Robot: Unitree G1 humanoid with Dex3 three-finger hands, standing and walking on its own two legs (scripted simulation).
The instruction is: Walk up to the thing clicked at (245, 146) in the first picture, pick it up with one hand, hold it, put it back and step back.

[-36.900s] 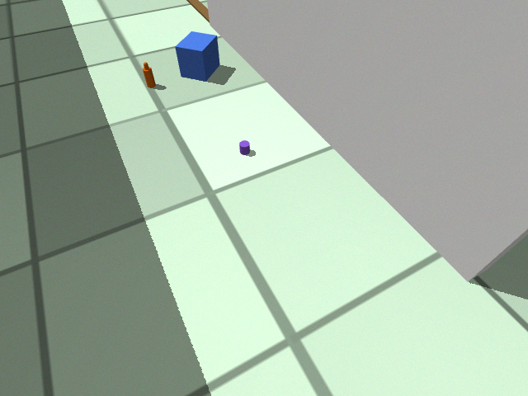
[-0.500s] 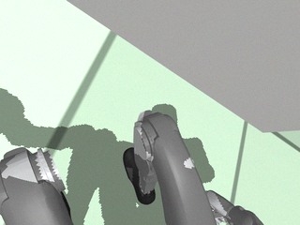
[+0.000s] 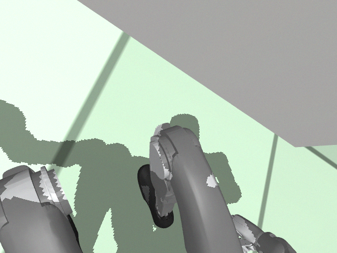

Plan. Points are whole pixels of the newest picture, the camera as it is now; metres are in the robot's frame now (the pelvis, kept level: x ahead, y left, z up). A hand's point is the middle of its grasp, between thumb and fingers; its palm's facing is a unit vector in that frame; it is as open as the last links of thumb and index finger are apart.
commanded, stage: close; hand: left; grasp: from above
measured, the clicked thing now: out of the picture +0.42 +0.31 -0.27
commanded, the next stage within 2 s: settle in 0.16 s
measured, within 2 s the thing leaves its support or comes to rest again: leaves its support in 0.58 s
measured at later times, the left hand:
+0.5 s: hand out of the picture +0.41 +0.31 -0.25, palm faces -0.43 -0.19 -0.88, open 8.1 cm
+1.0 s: hand out of the picture +0.40 +0.32 -0.15, palm faces -0.42 -0.14 -0.90, open 8.0 cm
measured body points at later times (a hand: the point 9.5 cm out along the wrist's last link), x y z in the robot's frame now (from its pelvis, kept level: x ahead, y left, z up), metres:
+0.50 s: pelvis +0.00 +0.00 +0.00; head +0.26 +0.13 +0.34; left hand +0.43 +0.31 -0.20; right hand +0.06 -0.25 -0.06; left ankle +0.06 +0.13 -0.27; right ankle +0.12 -0.13 -0.26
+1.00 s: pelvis +0.00 -0.01 +0.02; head +0.21 +0.08 +0.41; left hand +0.42 +0.32 -0.10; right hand +0.10 -0.27 -0.08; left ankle +0.06 +0.13 -0.27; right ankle +0.12 -0.13 -0.26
